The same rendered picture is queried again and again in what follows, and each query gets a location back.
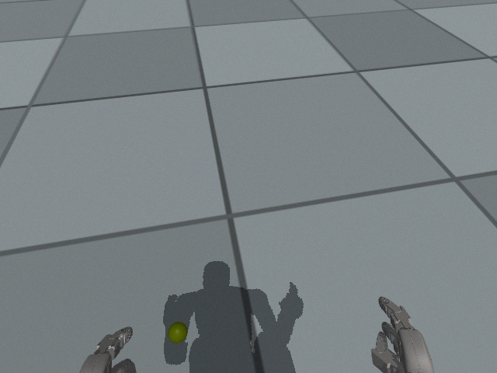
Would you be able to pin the left robot hand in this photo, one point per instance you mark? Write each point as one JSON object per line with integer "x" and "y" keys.
{"x": 107, "y": 350}

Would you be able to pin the right robot hand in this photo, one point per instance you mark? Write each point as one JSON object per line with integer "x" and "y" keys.
{"x": 409, "y": 344}

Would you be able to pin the ball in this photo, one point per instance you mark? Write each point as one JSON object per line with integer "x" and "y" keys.
{"x": 177, "y": 332}

